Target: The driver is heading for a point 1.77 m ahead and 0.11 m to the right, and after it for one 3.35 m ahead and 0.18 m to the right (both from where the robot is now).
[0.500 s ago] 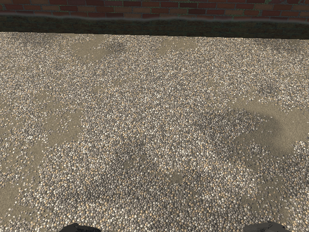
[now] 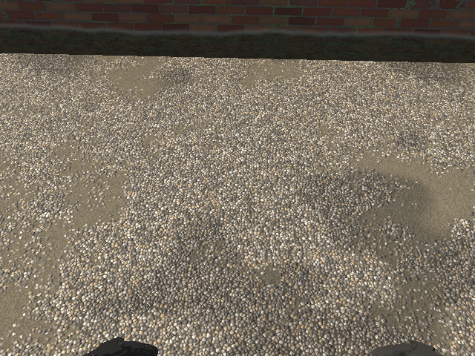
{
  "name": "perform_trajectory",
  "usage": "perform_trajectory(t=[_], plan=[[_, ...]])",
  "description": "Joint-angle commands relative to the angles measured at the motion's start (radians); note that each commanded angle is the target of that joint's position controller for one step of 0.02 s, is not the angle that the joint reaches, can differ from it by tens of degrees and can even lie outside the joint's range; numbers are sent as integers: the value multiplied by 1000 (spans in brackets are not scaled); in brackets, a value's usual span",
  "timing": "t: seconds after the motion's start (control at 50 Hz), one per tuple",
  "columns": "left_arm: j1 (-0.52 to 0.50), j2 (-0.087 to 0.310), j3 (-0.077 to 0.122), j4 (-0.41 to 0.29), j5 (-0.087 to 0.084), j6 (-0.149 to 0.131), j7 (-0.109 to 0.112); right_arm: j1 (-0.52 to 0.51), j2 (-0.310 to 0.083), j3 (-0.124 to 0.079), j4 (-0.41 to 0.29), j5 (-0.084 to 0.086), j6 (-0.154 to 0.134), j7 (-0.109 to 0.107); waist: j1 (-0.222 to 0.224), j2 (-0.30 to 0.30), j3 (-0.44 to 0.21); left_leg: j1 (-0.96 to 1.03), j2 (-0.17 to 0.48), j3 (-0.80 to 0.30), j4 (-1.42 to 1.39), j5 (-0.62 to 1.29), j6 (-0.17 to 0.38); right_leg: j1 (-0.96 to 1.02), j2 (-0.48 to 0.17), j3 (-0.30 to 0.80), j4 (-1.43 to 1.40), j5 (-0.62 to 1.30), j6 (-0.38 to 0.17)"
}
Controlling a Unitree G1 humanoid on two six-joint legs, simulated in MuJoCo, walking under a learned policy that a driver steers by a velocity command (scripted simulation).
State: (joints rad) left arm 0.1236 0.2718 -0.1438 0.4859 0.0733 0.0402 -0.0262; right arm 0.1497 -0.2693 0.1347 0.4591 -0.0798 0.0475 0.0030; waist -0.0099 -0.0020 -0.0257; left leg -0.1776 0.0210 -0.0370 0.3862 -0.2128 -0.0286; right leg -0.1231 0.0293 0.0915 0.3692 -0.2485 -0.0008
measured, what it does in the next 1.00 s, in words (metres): stands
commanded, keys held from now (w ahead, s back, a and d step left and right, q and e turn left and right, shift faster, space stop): w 1.00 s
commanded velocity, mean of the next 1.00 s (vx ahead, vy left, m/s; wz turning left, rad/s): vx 0.50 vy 0.00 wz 0.00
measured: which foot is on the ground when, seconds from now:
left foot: down 0.00-1.00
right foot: down 0.00-1.00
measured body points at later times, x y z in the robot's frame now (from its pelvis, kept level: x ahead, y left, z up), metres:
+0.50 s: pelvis +0.00 +0.00 +0.00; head -0.01 +0.00 +0.45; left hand +0.21 +0.20 -0.06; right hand +0.20 -0.22 -0.06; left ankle +0.00 +0.14 -0.74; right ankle -0.03 -0.13 -0.75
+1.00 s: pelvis +0.00 -0.01 +0.00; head -0.01 +0.00 +0.45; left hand +0.21 +0.20 -0.06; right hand +0.19 -0.22 -0.06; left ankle +0.00 +0.14 -0.74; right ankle -0.03 -0.13 -0.74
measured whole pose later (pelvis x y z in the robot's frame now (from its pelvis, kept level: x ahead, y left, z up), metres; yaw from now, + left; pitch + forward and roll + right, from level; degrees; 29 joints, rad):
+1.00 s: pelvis +0.00 -0.01 +0.00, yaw +0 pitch +0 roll +0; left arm 0.13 0.27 -0.14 0.51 0.07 0.05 -0.02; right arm 0.17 -0.27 0.13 0.48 -0.08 0.05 0.00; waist -0.01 0.00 -0.03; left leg -0.16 0.03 -0.05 0.36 -0.20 -0.04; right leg -0.10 0.04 0.10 0.33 -0.23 -0.01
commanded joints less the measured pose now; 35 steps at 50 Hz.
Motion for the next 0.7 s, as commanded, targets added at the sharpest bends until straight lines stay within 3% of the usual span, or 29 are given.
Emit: perform_trajectory(t=[0.02,0.18,0.2,0.22,0.32,0.34,0.36,0.48,0.5,0.52,0.68,0.7], plan=[[-88,95,34,-93,-5,-14,7,-74,-95,-34,-92,-1,-18,-5,-6,6,-81,59,72,-79,-31,211,36,-8,-88,92,-51,214,-35],[-84,91,34,-88,-4,-12,8,-69,-95,-35,-85,2,-19,-4,-4,7,-68,47,73,-81,-38,214,36,0,-85,93,-57,220,-37],[-82,75,27,-105,7,-17,0,-99,-85,-29,-106,6,-20,0,15,2,-45,15,73,-83,-33,270,32,0,-91,84,-37,300,-40],[-76,91,34,-83,0,-14,6,-63,-92,-34,-84,-2,-19,-5,-6,7,-97,60,73,-79,-37,226,33,15,-89,96,-51,246,-40],[-84,90,34,-86,-4,-11,8,-64,-95,-34,-83,1,-18,-5,-5,4,-67,50,73,-82,-41,213,34,0,-85,94,-61,225,-38],[-82,74,27,-103,7,-17,0,-94,-85,-29,-104,5,-19,-1,14,0,-44,17,73,-84,-36,268,30,1,-91,86,-41,305,-41],[-76,89,33,-80,0,-13,6,-57,-92,-34,-82,-3,-18,-5,-8,6,-96,62,73,-80,-40,225,31,17,-89,98,-55,251,-41],[-82,88,33,-82,-3,-11,8,-61,-94,-34,-80,1,-17,-6,-6,6,-66,52,74,-82,-45,214,32,4,-85,96,-66,230,-39],[-79,72,27,-99,7,-16,0,-91,-84,-28,-102,4,-19,-2,14,2,-43,18,73,-84,-40,270,28,4,-91,87,-46,311,-42],[-74,88,33,-76,0,-13,6,-54,-91,-34,-80,-3,-18,-6,-8,7,-95,63,74,-81,-45,227,29,21,-88,99,-60,256,-42],[-78,86,33,-77,-3,-10,8,-57,-93,-34,-78,1,-17,-7,-5,7,-65,53,74,-83,-50,217,30,10,-84,97,-71,236,-40],[-77,70,26,-95,8,-16,0,-87,-83,-28,-100,4,-18,-3,14,2,-43,20,73,-85,-46,273,26,9,-90,89,-51,316,-43]])
Next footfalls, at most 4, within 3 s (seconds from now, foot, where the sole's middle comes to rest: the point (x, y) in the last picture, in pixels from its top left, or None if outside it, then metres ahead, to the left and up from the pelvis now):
none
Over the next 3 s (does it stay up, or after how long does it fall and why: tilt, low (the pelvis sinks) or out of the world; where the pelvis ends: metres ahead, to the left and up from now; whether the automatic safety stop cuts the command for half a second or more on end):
stays up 0.00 -0.01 0.00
